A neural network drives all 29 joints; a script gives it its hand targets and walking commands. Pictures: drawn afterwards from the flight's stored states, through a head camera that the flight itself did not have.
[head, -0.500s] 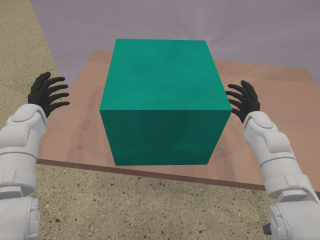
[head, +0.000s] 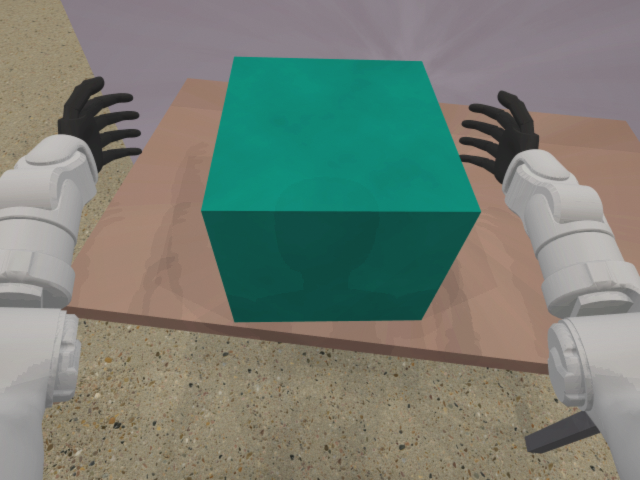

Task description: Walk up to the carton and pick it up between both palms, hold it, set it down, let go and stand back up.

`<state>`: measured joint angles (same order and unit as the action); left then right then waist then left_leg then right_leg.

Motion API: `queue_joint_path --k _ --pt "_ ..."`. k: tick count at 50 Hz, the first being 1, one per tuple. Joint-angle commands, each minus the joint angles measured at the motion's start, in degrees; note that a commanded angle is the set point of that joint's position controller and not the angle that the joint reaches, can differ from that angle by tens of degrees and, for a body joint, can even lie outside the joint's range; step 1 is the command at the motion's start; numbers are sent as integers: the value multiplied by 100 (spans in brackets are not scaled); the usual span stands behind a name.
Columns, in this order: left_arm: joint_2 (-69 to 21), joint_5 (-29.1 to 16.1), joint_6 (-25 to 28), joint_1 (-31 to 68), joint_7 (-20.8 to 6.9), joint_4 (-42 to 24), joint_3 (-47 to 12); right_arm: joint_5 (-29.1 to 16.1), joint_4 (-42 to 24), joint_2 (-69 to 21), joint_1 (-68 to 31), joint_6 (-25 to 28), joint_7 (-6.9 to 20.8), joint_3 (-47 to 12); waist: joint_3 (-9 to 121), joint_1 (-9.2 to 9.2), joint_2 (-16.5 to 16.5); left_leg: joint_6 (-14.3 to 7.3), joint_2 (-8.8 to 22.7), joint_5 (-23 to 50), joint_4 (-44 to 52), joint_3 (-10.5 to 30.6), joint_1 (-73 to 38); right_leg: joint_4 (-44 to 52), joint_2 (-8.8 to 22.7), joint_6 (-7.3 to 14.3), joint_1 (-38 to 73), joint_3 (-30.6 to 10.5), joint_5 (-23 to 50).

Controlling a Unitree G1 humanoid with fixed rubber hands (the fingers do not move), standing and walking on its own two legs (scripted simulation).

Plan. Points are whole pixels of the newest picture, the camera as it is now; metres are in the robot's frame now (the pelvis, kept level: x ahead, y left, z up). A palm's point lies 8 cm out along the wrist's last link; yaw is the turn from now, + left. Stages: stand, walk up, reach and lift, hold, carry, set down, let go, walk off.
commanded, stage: reach and lift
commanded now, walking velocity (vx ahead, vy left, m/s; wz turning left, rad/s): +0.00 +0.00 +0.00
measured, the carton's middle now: (329, 190) +0.52 -0.01 +0.05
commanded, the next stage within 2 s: none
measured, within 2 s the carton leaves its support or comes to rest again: neither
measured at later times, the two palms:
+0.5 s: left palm (107, 176) +0.46 +0.27 +0.13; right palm (491, 183) +0.45 -0.22 +0.12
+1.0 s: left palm (126, 205) +0.45 +0.26 +0.08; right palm (471, 199) +0.46 -0.21 +0.09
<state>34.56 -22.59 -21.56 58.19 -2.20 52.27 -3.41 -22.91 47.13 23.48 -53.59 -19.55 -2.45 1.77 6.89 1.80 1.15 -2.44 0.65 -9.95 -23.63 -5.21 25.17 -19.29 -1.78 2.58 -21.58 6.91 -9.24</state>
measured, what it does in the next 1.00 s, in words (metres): stands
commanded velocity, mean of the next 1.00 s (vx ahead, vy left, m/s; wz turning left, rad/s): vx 0.00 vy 0.00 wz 0.00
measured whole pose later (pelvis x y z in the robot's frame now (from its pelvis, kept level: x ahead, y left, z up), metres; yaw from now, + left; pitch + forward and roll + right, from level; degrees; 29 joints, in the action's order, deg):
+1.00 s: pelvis -0.01 -0.01 -0.02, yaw +1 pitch +22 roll -1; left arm 28.3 -24.0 10.2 63.1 -3.8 83.1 -11.1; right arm -22.8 71.4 17.4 -58.9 4.5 -3.7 -3.4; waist 13.9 1.9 1.5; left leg -1.5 1.5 -13.4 -35.2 -4.0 43.8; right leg -32.7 -1.4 3.6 -40.7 8.2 -14.2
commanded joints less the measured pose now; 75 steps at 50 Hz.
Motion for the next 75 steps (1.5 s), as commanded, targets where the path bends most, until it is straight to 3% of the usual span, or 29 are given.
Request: queue_joint_path --k 1,11,15,18,26,28,35,37,41,50,56,59,66,68,75 --pt "1150 -5 355 3508 29 -587 142 -32 -417 1440 -3116 365 49 235 3629 47 -614 305 78 2510 -336 681 -2432 -126 23 -205 471 -382 1920" --pt "932 159 707 3486 -53 -42 66 -159 113 1346 -3140 726 25 -86 3953 -13 -616 361 54 3160 -517 659 -2573 -229 3 -271 526 -335 2502" --pt "939 330 1026 3103 -188 438 239 -164 232 1104 -2864 970 -55 -290 3702 -122 -378 266 -8 2961 -436 592 -1944 -373 69 -371 1029 -434 2935" --pt "897 304 1416 3198 -208 423 159 -55 101 1057 -2893 1235 -111 -194 3762 -80 -350 297 -23 2801 -437 597 -1801 -436 55 -400 970 -399 2769" --pt "673 88 2434 3548 -83 692 -174 316 125 936 -2925 1882 -141 176 4636 68 -766 440 74 2647 -831 644 -2127 -558 77 -259 -195 -282 2023" --pt "662 71 2611 3412 -123 975 -199 278 382 841 -2798 1994 -155 80 4624 54 -750 441 66 2623 -930 625 -1975 -635 98 -275 -215 -295 2041" --pt "689 34 3189 3259 -231 1976 -217 100 907 628 -2983 2460 -196 -342 4449 -135 -193 263 -8 2029 -905 568 -610 -1070 184 -419 386 -432 2236" --pt "593 -13 3349 3434 -198 1888 -358 96 902 615 -3087 2599 -190 -267 4642 -104 -358 326 9 2008 -959 561 -653 -1155 175 -434 129 -379 2027" --pt "526 -110 3467 3672 -131 1965 -548 94 1097 636 -3207 2694 -152 -249 4833 -46 -563 435 44 2165 -1241 583 -1030 -1190 131 -346 -599 -309 1723" --pt "261 -66 3495 3524 -176 2288 -698 -66 1897 478 -3133 2759 -108 -500 4513 -53 -724 449 32 2208 -1363 588 -829 -1320 140 -324 -656 -333 1704" --pt "204 -28 3610 3664 -101 2052 -610 -16 1482 269 -3374 2868 -136 -444 4827 -174 -495 416 26 2134 -1376 536 -669 -1338 135 -378 -587 -362 1606" --pt "136 6 3641 3764 -60 1926 -612 89 1326 256 -3422 2864 -161 -306 5018 -93 -629 417 -9 1979 -1304 537 -499 -1397 182 -395 -452 -417 1691" --pt "74 168 3594 3623 -91 2380 -357 219 1633 -89 -3380 2724 -231 -381 4617 -158 -288 340 -16 1823 -1201 475 -89 -1389 232 -449 39 -519 1929" --pt "-23 234 3644 3543 -100 2381 -305 223 1537 -229 -3407 2753 -249 -435 4604 -242 -253 293 -28 1766 -1114 468 48 -1405 261 -462 250 -565 1963" --pt "-64 356 3736 3763 -39 2328 -160 502 1178 -462 -3517 2767 -346 -186 4778 -248 -197 272 -47 1557 -957 411 226 -1392 296 -480 446 -625 1979"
